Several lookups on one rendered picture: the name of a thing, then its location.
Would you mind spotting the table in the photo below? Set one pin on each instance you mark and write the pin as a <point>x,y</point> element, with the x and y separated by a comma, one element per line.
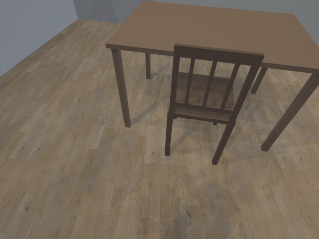
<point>155,27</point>

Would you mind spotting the chair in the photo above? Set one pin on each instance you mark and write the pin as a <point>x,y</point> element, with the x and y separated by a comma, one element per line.
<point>208,98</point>

